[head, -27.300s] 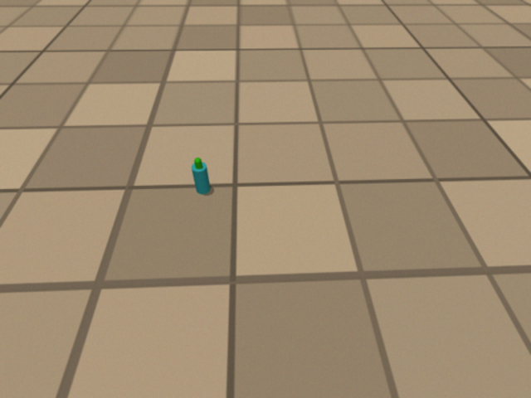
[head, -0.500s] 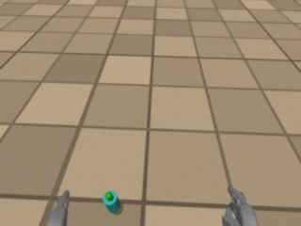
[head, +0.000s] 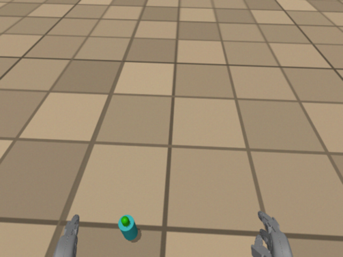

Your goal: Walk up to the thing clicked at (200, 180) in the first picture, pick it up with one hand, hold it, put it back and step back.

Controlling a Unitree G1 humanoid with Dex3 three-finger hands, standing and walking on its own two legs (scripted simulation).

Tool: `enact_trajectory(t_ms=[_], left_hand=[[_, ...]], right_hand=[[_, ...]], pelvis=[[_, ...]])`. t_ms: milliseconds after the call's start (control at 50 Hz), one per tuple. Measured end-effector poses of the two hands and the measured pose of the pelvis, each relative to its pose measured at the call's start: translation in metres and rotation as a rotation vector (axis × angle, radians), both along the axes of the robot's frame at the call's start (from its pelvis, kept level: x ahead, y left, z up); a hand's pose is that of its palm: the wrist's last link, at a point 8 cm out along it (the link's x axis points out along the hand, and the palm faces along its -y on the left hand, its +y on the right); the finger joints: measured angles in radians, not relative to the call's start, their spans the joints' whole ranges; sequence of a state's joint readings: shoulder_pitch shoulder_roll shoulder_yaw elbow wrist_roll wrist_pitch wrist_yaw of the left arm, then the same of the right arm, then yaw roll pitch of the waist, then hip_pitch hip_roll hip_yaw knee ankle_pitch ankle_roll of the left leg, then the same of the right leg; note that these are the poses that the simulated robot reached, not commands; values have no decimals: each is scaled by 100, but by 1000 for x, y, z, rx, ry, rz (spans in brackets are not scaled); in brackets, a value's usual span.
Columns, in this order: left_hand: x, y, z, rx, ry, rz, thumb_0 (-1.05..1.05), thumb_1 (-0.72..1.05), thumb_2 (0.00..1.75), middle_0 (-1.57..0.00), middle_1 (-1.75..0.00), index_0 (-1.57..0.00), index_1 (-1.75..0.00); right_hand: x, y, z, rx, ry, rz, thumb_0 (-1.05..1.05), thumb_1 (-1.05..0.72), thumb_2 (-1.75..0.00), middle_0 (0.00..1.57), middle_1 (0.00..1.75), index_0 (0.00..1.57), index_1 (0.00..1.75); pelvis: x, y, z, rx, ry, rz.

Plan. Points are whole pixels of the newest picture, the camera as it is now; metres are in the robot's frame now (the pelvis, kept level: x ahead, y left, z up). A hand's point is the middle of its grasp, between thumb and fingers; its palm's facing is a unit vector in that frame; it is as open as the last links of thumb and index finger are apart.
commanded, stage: home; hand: left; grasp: from the side
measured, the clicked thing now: (127, 226) +0.39 +0.21 -0.61
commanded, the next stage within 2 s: stand in 0.38 s
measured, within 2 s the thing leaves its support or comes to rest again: neither
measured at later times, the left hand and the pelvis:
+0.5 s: hand (92, 251) +0.18 +0.19 -0.06, palm faces +0.10 -0.96 -0.28, open 17.4 cm; pelvis +0.01 +0.01 +0.00, yaw +0 degrees
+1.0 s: hand out of the picture +0.14 +0.22 -0.10, palm faces -0.03 -0.94 -0.34, open 8.3 cm; pelvis +0.00 +0.00 +0.01, yaw +0 degrees
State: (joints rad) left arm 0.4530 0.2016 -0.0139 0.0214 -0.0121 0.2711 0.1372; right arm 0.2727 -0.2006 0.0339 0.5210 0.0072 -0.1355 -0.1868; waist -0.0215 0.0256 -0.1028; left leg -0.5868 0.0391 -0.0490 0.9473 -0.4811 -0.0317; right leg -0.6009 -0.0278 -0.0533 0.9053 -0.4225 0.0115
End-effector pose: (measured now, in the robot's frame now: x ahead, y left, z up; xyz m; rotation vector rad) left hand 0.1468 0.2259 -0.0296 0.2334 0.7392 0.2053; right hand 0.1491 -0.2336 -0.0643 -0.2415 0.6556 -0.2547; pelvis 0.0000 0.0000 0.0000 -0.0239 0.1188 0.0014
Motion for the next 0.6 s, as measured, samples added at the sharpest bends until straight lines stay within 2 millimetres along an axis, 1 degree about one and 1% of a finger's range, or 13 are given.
enact_trajectory(t_ms=[500,560,600], left_hand=[[8,6,-1,-4,2,-5,-1,-53,6,-6,-6,-5,-6],[8,6,0,-2,1,-4,-1,-51,8,-8,-9,-7,-8],[8,7,0,0,-1,-3,-1,-46,13,-10,-13,-10,-12]], right_hand=[[7,5,2,-5,-4,-3,1,-90,-90,20,30,20,30],[8,6,2,-3,-3,-1,1,-90,-90,20,30,20,30],[8,6,2,-2,-3,2,1,-90,-90,20,30,20,30]], pelvis=[[8,6,0,-6,2,-3],[8,6,0,-5,2,-4],[8,6,0,-5,1,-3]])
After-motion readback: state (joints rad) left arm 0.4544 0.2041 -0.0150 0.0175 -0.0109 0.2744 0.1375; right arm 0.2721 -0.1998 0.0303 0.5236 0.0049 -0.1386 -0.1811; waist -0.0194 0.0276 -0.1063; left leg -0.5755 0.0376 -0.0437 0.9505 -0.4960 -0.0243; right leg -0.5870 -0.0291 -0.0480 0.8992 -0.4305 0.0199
